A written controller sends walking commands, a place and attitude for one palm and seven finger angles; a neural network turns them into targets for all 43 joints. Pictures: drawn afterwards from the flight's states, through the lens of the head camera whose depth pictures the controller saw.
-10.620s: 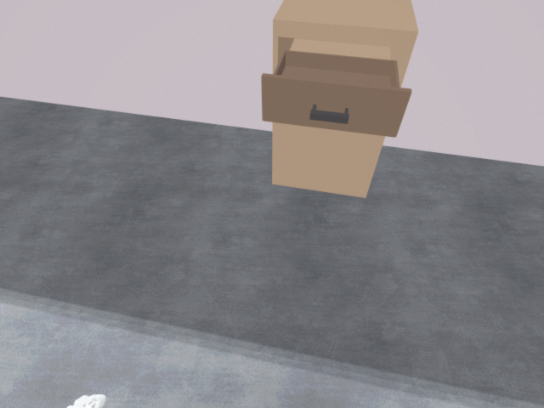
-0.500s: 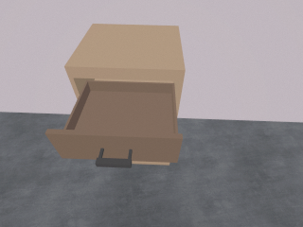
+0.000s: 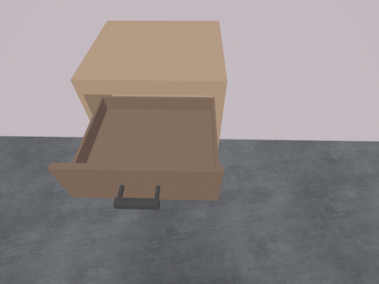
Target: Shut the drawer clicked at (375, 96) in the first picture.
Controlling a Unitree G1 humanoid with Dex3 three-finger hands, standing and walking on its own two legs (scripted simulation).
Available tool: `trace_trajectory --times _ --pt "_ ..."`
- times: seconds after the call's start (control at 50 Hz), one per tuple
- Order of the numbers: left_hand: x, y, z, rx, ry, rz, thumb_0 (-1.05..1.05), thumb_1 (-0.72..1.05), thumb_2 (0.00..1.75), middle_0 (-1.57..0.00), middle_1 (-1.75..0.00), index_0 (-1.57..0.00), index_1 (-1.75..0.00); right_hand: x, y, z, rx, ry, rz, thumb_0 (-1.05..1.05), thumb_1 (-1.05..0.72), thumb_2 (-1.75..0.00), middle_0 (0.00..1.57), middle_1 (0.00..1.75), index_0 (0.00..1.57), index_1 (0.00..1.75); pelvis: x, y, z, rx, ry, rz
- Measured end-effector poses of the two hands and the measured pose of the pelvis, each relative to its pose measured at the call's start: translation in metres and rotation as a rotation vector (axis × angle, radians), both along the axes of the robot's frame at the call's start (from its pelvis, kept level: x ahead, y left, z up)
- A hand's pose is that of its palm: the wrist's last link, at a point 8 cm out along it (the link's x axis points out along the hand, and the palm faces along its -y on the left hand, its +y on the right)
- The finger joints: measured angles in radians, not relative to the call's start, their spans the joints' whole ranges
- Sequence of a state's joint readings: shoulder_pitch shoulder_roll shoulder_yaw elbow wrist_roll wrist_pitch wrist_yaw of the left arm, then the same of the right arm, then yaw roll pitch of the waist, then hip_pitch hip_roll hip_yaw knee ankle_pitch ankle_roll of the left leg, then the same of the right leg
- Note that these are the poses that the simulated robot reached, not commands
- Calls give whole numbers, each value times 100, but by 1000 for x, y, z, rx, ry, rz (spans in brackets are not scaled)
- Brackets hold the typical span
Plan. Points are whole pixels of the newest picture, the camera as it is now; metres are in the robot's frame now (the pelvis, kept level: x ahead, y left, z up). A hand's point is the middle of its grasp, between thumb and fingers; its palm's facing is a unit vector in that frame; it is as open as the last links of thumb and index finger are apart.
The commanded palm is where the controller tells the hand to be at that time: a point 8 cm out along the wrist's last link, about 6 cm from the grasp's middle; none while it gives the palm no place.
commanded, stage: look again from close up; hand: left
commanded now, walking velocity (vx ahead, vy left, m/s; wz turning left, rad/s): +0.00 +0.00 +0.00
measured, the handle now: (138, 196) +0.34 +0.16 -0.09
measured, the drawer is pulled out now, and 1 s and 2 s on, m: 0.30 0.30 0.30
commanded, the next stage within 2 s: shuffle to correct the standing spot in 0.42 s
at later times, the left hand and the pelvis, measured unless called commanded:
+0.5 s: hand out of the picture +0.02 +0.16 -0.17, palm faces +0.01 -0.98 -0.22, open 7.3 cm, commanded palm none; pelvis +0.01 -0.02 +0.00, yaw +1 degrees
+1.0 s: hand out of the picture +0.03 +0.14 -0.18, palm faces +0.03 -0.98 -0.19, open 7.4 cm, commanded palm none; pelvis +0.05 -0.03 +0.00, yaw +1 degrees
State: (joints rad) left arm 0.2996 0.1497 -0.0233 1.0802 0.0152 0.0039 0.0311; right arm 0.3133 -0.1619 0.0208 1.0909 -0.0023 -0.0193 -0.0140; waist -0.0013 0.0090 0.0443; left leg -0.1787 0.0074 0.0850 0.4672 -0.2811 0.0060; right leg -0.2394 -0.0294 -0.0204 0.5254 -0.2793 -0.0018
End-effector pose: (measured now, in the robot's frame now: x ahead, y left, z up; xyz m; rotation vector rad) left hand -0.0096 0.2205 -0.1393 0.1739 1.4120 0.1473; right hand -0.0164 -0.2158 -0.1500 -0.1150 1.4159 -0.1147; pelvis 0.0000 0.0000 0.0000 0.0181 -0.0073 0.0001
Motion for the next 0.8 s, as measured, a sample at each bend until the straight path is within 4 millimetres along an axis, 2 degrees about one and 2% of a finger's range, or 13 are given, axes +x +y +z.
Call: trace_trajectory --times 0.14,0.32,0.62,0.8 --pt "16 -7 0 7 -26 -4 1 93 90 -20 -30 -20 -30 17 -4 -1 3 -24 3 1 -91 -90 20 30 20 30 6 -9 1 0 -7 3" --pt "27 -11 2 16 -50 -4 1 92 90 -20 -30 -20 -30 27 -16 1 -6 -28 8 1 -92 -90 20 30 20 30 11 -17 2 0 -7 6" --pt "20 -21 -1 -1 -29 8 1 92 90 -20 -30 -20 -30 24 -23 2 -7 1 14 0 -91 -90 20 30 20 30 13 -24 2 -3 -7 11" --pt "15 -26 -10 -29 29 27 0 91 90 -20 -30 -20 -30 17 -20 -1 -8 55 -6 0 -91 -90 20 30 20 30 32 -24 -5 -4 6 10"
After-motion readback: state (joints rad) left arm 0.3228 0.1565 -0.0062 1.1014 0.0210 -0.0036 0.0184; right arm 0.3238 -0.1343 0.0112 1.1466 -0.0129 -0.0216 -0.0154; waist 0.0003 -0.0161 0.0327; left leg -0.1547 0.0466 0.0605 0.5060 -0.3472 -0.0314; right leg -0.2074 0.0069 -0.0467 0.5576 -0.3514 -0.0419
